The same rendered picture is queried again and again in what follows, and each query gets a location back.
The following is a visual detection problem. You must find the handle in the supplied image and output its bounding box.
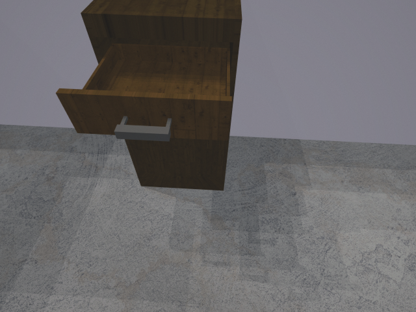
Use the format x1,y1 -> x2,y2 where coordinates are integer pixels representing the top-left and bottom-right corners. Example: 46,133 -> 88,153
114,116 -> 172,142

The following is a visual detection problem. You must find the cabinet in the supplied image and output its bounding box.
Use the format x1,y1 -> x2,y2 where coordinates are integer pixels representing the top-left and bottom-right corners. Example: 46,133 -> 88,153
81,0 -> 242,190

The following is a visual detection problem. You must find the drawer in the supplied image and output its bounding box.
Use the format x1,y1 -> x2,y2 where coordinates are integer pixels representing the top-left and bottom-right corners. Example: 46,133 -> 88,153
56,44 -> 232,140

